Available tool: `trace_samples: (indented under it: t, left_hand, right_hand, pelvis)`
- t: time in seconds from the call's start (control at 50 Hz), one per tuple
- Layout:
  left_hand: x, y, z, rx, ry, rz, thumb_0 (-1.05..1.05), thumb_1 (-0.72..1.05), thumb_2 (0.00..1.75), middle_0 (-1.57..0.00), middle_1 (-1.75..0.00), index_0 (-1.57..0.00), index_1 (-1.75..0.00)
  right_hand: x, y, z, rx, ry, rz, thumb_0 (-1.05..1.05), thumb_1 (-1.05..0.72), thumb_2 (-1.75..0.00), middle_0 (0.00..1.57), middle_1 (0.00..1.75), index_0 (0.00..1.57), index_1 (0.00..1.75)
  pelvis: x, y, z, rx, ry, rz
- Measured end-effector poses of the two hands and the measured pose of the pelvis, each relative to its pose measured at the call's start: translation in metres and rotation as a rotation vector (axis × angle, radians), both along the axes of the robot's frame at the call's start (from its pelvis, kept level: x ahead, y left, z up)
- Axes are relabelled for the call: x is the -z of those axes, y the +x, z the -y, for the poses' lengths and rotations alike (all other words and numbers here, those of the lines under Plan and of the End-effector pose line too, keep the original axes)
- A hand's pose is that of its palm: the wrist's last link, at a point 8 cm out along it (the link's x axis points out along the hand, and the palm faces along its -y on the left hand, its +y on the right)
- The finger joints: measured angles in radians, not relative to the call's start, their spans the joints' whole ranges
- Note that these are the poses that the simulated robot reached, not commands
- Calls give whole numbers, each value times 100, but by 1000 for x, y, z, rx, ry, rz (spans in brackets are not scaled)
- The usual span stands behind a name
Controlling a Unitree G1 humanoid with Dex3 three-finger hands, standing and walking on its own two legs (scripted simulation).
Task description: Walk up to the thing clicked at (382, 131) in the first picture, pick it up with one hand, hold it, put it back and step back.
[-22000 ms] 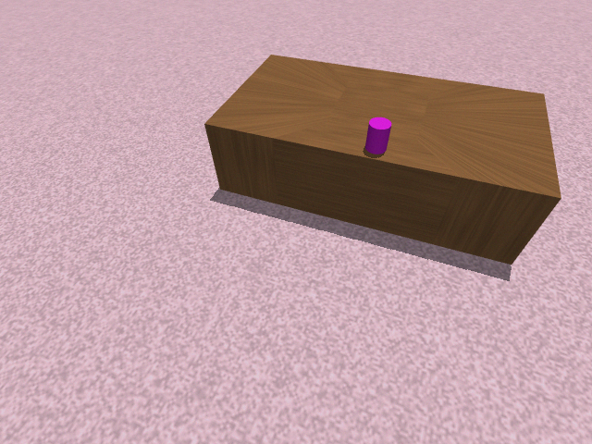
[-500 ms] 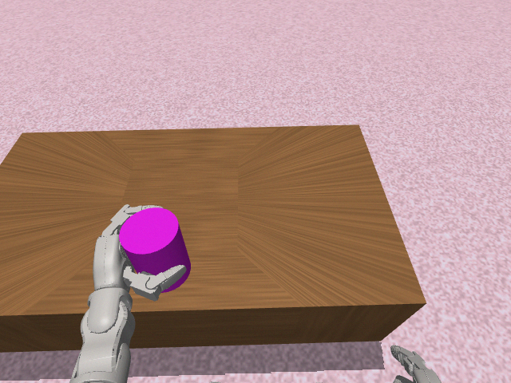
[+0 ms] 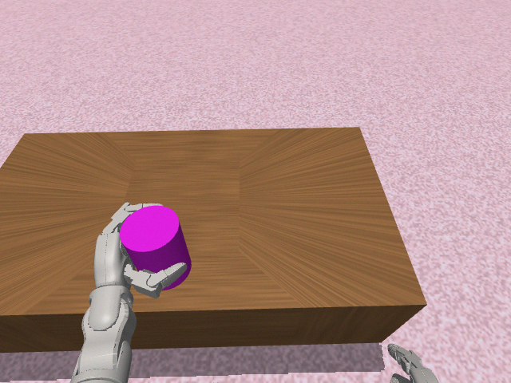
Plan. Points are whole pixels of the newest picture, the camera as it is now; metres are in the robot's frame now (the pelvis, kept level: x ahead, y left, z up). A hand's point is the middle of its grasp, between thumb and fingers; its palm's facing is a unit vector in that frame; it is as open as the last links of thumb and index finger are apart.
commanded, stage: hold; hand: left
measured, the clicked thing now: (159, 249) +0.32 +0.17 +0.04
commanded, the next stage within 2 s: crouch in 0.98 s
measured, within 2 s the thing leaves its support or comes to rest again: neither
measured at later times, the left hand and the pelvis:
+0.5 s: hand (157, 252) +0.31 +0.17 +0.05, palm faces +0.13 -0.99 -0.02, open 11.5 cm; pelvis +0.00 +0.00 +0.00, yaw +0 degrees
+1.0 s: hand (153, 252) +0.31 +0.17 +0.05, palm faces +0.15 -0.99 -0.01, open 11.5 cm; pelvis +0.00 +0.00 +0.00, yaw +0 degrees
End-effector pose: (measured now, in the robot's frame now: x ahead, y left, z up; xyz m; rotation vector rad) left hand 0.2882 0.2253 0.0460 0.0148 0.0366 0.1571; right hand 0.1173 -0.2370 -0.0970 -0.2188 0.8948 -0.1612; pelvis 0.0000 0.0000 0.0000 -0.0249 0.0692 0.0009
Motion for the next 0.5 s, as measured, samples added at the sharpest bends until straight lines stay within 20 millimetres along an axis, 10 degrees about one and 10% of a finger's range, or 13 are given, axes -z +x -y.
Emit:
trace_samples:
  t: [0.5]
  left_hand:
    - [-2,-4,4,23,3,7,1,-53,109,-64,-100,-62,-97]
  right_hand:
    - [-1,0,-5,-10,7,20,1,-92,-91,20,30,20,30]
  pelvis:
    - [1,-4,-3,-2,-3,6]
